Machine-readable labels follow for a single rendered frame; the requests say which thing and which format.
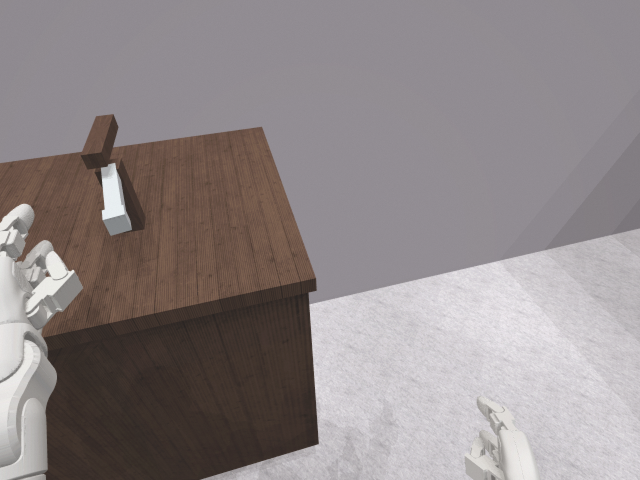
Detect counter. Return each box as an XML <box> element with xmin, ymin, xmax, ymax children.
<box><xmin>0</xmin><ymin>114</ymin><xmax>319</xmax><ymax>480</ymax></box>

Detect tap lever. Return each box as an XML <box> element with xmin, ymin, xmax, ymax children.
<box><xmin>101</xmin><ymin>163</ymin><xmax>132</xmax><ymax>236</ymax></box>

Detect right robot hand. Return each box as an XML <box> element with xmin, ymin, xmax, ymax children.
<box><xmin>465</xmin><ymin>396</ymin><xmax>541</xmax><ymax>480</ymax></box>

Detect left robot hand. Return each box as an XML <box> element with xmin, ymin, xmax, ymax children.
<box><xmin>0</xmin><ymin>204</ymin><xmax>83</xmax><ymax>334</ymax></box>

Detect left robot forearm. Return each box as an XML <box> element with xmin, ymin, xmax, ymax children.
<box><xmin>0</xmin><ymin>323</ymin><xmax>57</xmax><ymax>480</ymax></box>

